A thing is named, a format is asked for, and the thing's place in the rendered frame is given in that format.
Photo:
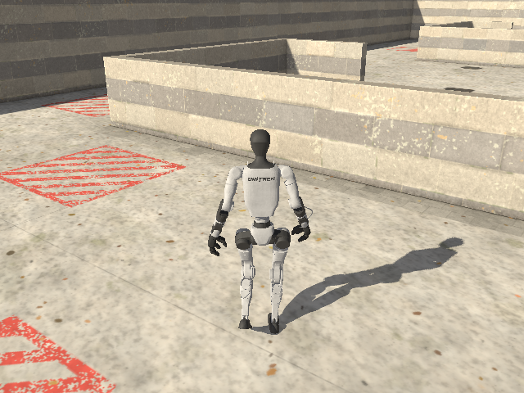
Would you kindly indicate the robot right forearm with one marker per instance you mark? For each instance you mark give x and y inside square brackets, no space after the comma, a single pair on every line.
[301,215]

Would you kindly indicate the right robot hand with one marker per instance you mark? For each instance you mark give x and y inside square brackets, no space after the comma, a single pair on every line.
[298,229]

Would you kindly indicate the robot left forearm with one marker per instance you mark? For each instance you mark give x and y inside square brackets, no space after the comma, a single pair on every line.
[219,222]

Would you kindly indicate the left robot hand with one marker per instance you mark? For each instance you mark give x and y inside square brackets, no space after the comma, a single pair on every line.
[212,244]

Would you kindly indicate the right robot thigh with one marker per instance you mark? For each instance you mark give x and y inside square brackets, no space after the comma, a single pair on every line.
[282,239]

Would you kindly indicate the robot left upper arm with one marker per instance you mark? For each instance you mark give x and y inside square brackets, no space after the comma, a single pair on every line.
[231,186]

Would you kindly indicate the robot right upper arm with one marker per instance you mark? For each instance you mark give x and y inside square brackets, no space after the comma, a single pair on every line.
[291,185]

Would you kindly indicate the robot left foot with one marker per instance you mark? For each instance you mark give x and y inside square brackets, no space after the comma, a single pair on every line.
[245,324]

